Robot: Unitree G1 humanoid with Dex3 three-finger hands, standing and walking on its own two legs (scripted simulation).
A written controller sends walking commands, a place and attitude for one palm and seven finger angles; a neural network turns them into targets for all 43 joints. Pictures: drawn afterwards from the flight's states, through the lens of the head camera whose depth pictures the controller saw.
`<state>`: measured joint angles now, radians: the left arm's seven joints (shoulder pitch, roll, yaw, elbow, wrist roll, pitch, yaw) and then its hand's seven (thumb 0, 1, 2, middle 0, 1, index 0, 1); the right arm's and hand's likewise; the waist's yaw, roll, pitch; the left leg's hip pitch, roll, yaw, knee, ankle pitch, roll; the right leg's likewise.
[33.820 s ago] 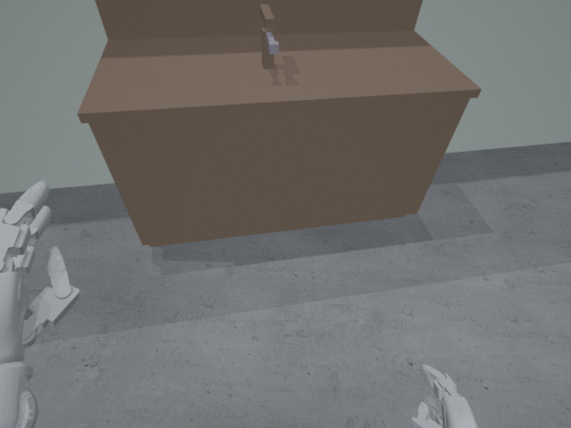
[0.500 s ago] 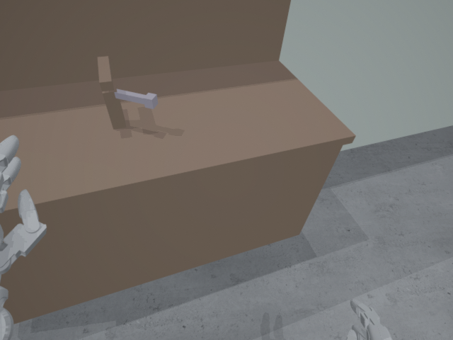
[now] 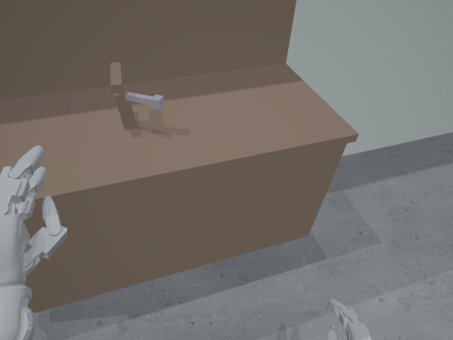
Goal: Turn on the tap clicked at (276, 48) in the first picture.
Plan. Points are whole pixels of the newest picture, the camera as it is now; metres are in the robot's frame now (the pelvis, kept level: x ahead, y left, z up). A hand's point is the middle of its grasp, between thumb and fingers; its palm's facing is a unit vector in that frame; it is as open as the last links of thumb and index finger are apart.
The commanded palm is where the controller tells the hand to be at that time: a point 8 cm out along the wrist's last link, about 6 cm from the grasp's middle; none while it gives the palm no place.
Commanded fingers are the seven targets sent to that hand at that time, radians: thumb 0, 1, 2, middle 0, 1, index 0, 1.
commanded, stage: stop stepping back and stand still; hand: left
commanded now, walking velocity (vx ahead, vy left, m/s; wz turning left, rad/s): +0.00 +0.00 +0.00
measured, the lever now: (158, 102) +0.69 +0.24 +0.07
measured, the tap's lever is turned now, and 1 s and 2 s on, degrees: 55 55 55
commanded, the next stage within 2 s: stand and check the lever's angle in 0.14 s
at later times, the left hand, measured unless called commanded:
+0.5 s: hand (60, 212) +0.24 +0.25 +0.17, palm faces +0.37 -0.87 -0.34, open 7.4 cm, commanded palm +0.19 +0.29 +0.19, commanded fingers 0.00 0.90 0.90 -0.20 -0.30 -0.20 -0.30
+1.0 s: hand (83, 175) +0.31 +0.25 +0.17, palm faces +0.39 -0.87 -0.29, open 7.4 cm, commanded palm +0.25 +0.29 +0.19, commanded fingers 0.00 0.90 0.90 -0.20 -0.30 -0.20 -0.30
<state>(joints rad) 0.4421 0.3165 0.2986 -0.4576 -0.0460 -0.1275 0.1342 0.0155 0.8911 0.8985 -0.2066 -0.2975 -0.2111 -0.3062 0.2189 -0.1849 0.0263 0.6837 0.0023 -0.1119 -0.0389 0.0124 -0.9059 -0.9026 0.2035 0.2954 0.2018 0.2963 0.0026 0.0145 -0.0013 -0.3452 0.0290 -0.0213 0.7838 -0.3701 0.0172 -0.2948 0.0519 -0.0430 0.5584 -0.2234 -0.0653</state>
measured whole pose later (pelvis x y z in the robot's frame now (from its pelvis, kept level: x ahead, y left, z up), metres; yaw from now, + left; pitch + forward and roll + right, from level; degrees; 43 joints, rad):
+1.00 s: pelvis +0.09 +0.01 +0.00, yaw -1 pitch +0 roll -1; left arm 0.43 0.33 0.31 -0.50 -0.05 -0.13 0.16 0.02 0.89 0.90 -0.21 -0.30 -0.21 -0.31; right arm 0.23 -0.19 0.02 0.66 0.01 -0.05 -0.06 0.01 -0.91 -0.90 0.20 0.30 0.20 0.30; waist 0.01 -0.02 -0.02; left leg -0.37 0.03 0.04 0.88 -0.47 0.03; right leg -0.20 0.05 -0.02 0.55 -0.35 -0.06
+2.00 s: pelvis +0.22 -0.02 +0.01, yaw -5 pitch +1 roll -1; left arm 0.26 0.47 0.37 -0.37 -0.01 -0.13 0.10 0.02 0.88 0.90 -0.22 -0.30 -0.22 -0.31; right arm 0.17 -0.19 0.01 0.57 0.00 -0.09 -0.08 0.01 -0.91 -0.90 0.20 0.29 0.20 0.30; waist 0.09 0.00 0.03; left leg -0.27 0.05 0.06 0.49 -0.23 0.01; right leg -0.25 0.02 -0.10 0.41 -0.18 -0.04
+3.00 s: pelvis +0.23 +0.02 +0.01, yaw -6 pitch -1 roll -2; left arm 0.39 0.34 0.34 -0.46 -0.04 -0.19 0.11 0.02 0.89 0.90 -0.21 -0.30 -0.21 -0.31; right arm 0.19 -0.19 0.02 0.57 0.01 -0.11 -0.03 0.01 -0.91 -0.90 0.20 0.30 0.20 0.30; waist 0.03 -0.03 0.06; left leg -0.19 0.00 0.09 0.47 -0.26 0.06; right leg -0.18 -0.02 -0.05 0.38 -0.18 0.03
